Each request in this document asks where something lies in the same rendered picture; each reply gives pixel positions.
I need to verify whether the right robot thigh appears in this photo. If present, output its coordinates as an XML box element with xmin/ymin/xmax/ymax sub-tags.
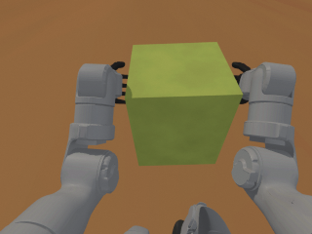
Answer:
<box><xmin>186</xmin><ymin>204</ymin><xmax>231</xmax><ymax>234</ymax></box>

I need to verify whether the carton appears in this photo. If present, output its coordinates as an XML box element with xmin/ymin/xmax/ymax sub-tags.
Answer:
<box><xmin>125</xmin><ymin>42</ymin><xmax>243</xmax><ymax>166</ymax></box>

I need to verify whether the robot left forearm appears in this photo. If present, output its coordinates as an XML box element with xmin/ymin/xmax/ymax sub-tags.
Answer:
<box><xmin>60</xmin><ymin>63</ymin><xmax>123</xmax><ymax>183</ymax></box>

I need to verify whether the right robot hand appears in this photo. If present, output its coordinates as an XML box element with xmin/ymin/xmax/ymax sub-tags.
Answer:
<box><xmin>232</xmin><ymin>61</ymin><xmax>251</xmax><ymax>104</ymax></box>

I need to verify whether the left robot hand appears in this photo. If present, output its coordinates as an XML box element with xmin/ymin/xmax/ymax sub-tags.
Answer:
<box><xmin>110</xmin><ymin>61</ymin><xmax>129</xmax><ymax>104</ymax></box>

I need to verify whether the robot right forearm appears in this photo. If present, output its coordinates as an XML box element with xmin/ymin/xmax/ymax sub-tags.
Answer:
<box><xmin>239</xmin><ymin>61</ymin><xmax>299</xmax><ymax>181</ymax></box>

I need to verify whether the right robot upper arm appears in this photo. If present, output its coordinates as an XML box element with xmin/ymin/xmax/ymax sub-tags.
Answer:
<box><xmin>231</xmin><ymin>145</ymin><xmax>312</xmax><ymax>234</ymax></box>

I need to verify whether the right robot foot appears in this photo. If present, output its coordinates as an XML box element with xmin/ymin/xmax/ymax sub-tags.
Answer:
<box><xmin>172</xmin><ymin>219</ymin><xmax>184</xmax><ymax>234</ymax></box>

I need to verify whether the left robot upper arm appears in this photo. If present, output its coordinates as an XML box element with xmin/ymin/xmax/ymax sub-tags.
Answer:
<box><xmin>0</xmin><ymin>147</ymin><xmax>119</xmax><ymax>234</ymax></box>

